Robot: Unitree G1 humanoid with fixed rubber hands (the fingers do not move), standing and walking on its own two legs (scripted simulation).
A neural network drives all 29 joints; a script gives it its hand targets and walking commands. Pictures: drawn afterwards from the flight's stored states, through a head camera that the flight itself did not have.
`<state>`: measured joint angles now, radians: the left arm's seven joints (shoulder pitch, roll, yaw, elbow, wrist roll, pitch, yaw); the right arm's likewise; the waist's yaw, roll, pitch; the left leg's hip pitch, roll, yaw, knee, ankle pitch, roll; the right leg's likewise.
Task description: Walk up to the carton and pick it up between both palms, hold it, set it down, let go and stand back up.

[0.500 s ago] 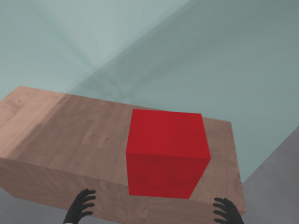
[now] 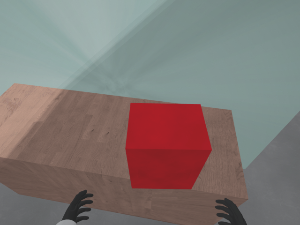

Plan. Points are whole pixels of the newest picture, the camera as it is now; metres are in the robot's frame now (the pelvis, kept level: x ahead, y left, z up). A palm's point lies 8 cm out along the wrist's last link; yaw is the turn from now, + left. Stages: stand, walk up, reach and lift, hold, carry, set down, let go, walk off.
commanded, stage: let go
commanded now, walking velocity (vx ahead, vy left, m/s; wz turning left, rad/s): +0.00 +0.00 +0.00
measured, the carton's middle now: (163, 149) +0.37 -0.02 -0.06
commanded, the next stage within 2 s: stand in 0.20 s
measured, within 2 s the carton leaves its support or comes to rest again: neither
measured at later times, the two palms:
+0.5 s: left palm out of the picture +0.09 +0.25 -0.11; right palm out of the picture +0.08 -0.23 -0.12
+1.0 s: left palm out of the picture -0.02 +0.25 -0.15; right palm out of the picture +0.01 -0.20 -0.14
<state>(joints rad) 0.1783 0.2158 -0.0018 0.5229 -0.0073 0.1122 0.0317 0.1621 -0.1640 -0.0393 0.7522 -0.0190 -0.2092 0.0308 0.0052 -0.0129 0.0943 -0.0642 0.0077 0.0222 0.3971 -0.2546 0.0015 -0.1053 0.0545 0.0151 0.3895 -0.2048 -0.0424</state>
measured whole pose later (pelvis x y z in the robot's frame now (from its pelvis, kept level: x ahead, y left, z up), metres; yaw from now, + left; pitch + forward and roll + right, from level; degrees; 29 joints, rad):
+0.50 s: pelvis -0.01 +0.01 -0.01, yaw +2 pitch -1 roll -1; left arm 0.24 0.20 0.05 0.74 0.03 0.02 0.00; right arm 0.28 -0.19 -0.05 0.78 -0.03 0.02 0.02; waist 0.01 0.01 0.02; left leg -0.21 0.00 -0.02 0.52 -0.29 0.01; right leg -0.21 0.04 -0.03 0.45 -0.22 -0.03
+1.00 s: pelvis -0.01 +0.02 +0.00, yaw +4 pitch -2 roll -1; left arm 0.30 0.15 0.06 1.06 0.02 0.00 0.03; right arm 0.36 -0.14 -0.04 0.98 -0.02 -0.01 -0.03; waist 0.01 0.00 0.00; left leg -0.14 -0.04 -0.02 0.41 -0.23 0.04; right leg -0.15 0.01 -0.03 0.37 -0.19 0.00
